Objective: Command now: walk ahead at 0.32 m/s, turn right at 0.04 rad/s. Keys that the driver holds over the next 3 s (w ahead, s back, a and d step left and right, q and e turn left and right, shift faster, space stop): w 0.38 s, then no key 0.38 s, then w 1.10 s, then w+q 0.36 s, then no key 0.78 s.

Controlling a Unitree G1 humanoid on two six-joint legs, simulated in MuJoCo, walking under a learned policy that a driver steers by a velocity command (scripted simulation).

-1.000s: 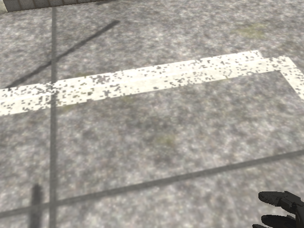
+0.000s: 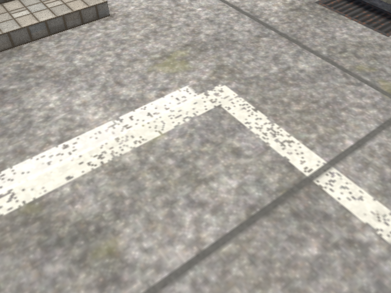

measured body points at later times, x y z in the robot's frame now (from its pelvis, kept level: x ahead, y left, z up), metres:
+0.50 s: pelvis +0.21 +0.05 -0.02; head +0.26 +0.05 +0.43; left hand +0.17 +0.32 -0.15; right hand +0.45 -0.19 -0.10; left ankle +0.33 +0.14 -0.74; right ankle +0.00 -0.10 -0.70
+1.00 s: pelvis +0.35 +0.04 +0.00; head +0.36 +0.02 +0.45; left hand +0.45 +0.32 -0.10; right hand +0.46 -0.23 -0.13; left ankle +0.33 +0.14 -0.72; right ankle +0.34 -0.07 -0.74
